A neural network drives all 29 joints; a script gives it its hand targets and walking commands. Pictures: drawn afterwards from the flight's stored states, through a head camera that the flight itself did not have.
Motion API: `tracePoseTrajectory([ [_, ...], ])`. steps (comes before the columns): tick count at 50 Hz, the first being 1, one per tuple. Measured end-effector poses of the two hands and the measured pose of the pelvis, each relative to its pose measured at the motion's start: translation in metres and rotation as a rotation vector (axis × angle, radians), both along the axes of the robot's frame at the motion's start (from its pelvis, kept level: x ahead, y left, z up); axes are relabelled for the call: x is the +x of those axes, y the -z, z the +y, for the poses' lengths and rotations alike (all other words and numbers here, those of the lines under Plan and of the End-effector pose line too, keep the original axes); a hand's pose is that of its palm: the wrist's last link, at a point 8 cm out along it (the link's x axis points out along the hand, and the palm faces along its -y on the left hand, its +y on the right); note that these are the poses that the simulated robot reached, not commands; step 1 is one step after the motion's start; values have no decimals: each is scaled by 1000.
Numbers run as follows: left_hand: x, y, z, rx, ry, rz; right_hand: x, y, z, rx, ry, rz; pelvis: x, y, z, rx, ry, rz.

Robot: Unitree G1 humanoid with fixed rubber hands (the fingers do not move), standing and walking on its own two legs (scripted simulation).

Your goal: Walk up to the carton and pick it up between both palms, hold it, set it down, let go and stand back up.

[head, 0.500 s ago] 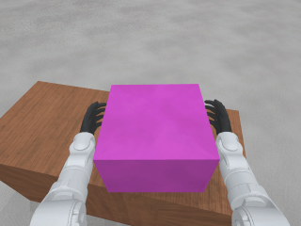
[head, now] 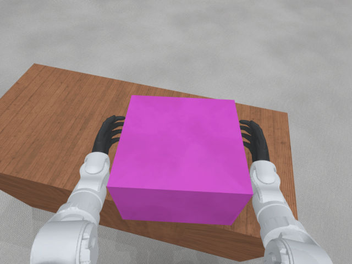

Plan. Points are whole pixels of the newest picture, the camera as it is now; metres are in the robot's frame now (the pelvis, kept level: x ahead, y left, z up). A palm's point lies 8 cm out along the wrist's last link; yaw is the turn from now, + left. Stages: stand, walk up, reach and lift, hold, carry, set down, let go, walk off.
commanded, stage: set down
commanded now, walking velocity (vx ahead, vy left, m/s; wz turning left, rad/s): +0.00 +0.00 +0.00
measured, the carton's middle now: (179, 158) +0.39 +0.01 -0.04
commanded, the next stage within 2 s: none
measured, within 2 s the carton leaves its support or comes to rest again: rests again in 1.54 s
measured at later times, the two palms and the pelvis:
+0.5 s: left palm (104, 160) +0.38 +0.20 -0.04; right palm (249, 162) +0.38 -0.17 -0.03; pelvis -0.01 -0.01 -0.01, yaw +1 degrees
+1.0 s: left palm (103, 163) +0.37 +0.20 -0.04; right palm (248, 167) +0.37 -0.17 -0.04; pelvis -0.03 +0.01 -0.03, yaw +0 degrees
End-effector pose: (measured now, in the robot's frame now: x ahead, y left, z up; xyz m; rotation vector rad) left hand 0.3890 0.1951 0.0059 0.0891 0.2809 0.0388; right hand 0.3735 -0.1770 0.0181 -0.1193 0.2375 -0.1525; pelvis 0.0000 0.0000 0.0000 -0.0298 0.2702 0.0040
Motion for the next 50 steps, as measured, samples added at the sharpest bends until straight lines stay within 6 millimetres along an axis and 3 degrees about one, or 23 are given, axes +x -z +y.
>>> tracePoseTrajectory([
  [20, -10, 40, 3, 30, -53, 42, 8, 50, 3, 23, -49, 41, -4, 11, -12, -9, -23, 149],
  [50, -17, 49, 6, 2, -43, -8, -6, 59, 5, 63, -29, -13, -34, 29, 5, -11, -5, 197],
])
